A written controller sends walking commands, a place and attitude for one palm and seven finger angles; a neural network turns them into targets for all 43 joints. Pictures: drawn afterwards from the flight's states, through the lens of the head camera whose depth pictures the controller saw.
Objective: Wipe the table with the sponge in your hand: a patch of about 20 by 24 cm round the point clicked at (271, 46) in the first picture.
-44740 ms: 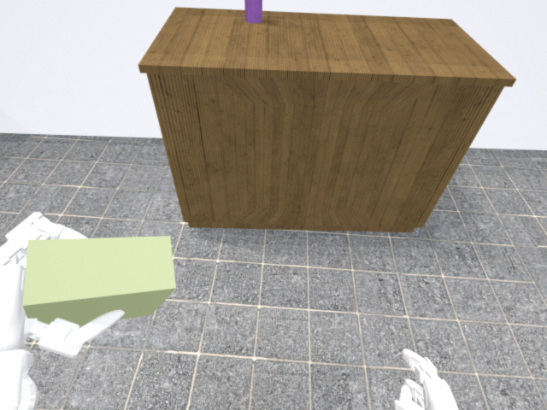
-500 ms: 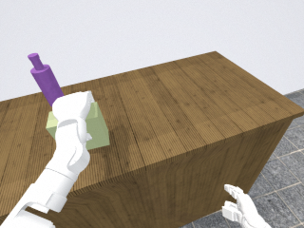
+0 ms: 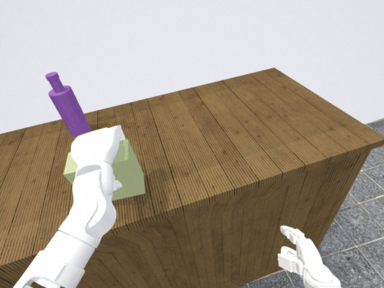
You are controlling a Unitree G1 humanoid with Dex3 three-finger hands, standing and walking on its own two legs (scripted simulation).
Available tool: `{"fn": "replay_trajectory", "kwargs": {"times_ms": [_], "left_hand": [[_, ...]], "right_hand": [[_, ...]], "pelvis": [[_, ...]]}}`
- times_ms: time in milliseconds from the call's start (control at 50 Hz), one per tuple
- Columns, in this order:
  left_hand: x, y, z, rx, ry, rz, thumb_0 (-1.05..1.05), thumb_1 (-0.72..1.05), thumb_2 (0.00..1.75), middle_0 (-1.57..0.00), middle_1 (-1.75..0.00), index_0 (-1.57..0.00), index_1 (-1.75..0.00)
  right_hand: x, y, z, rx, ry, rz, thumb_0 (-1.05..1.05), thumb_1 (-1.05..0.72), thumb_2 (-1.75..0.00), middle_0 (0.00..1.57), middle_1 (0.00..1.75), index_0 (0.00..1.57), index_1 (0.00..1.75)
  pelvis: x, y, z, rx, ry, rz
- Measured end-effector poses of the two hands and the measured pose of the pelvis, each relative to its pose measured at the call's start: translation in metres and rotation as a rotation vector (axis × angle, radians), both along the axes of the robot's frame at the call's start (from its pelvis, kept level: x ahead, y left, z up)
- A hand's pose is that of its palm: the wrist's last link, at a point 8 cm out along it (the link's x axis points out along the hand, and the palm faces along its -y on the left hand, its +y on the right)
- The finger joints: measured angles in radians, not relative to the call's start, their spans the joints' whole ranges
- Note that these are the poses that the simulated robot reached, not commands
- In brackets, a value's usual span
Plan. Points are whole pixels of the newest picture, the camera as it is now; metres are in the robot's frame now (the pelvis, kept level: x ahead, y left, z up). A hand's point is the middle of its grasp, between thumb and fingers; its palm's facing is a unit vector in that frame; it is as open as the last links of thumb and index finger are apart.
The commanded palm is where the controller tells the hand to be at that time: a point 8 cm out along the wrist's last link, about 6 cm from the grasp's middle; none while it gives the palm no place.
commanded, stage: slide back across to the middle lane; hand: left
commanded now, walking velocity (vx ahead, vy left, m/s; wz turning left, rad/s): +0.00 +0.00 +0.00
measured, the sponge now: (112, 179) +0.32 +0.23 +0.09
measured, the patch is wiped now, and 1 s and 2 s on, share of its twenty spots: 0.90 0.90 0.90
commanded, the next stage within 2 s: wipe forward along the middle lane in 0.58 s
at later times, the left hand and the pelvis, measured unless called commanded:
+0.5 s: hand (88, 168) +0.30 +0.25 +0.15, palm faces +0.12 -0.13 -0.98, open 10.2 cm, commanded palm +0.25 +0.26 +0.21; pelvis +0.00 -0.01 +0.00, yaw -1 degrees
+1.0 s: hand (77, 169) +0.30 +0.27 +0.15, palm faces +0.03 -0.06 -1.00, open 10.2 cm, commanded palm +0.27 +0.29 +0.19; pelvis -0.02 -0.01 +0.00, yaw +1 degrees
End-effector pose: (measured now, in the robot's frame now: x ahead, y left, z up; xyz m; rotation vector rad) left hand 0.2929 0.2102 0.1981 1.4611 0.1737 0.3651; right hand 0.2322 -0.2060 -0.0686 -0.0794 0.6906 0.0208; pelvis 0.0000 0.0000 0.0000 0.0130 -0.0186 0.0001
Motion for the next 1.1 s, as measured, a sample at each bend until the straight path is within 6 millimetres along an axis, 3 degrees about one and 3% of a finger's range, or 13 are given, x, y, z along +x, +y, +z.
{"fn": "replay_trajectory", "kwargs": {"times_ms": [300,560,720,920,1100], "left_hand": [[-0.005,0.011,0.005,-0.070,-0.007,-0.001,0.00,-0.50,1.05,-0.65,-1.39,-0.71,-1.33],[-0.027,0.042,0.007,-0.052,0.042,0.080,0.00,-0.52,1.05,-0.67,-1.36,-0.74,-1.30],[-0.033,0.045,0.002,0.001,0.093,0.054,-0.01,-0.52,1.05,-0.67,-1.37,-0.73,-1.30],[-0.026,0.051,0.003,0.009,0.104,0.032,-0.01,-0.53,1.05,-0.69,-1.35,-0.75,-1.29],[-0.006,0.066,0.005,0.005,0.136,0.054,0.00,-0.54,1.05,-0.70,-1.34,-0.76,-1.28]], "right_hand": [[0.009,-0.006,0.008,-0.036,-0.022,-0.007,0.01,-0.91,-0.90,0.20,0.30,0.20,0.30],[-0.003,-0.023,0.001,-0.080,-0.004,-0.027,0.01,-0.91,-0.90,0.20,0.30,0.20,0.30],[-0.014,-0.021,-0.005,-0.081,0.001,-0.023,0.01,-0.91,-0.90,0.20,0.30,0.20,0.30],[-0.031,-0.018,-0.012,-0.092,0.019,-0.021,0.01,-0.91,-0.90,0.20,0.30,0.20,0.30],[-0.055,-0.034,-0.017,-0.126,0.066,-0.062,0.01,-0.91,-0.90,0.20,0.30,0.20,0.30]], "pelvis": [[0.001,-0.007,0.000,0.006,-0.006,-0.020],[-0.006,-0.011,-0.001,0.006,-0.018,-0.011],[-0.013,-0.012,0.000,0.004,-0.021,0.002],[-0.019,-0.013,0.000,0.001,-0.027,0.011],[-0.025,-0.014,0.000,-0.003,-0.016,0.013]]}}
